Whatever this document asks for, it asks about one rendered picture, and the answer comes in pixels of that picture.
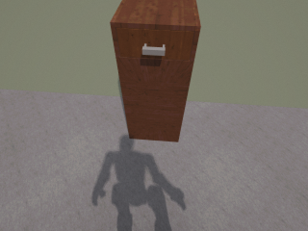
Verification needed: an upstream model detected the cabinet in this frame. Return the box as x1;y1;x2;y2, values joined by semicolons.
110;0;201;142

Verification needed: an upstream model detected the handle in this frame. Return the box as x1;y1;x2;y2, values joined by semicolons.
141;43;166;56

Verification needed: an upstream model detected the drawer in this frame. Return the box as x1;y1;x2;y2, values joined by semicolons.
116;27;194;61

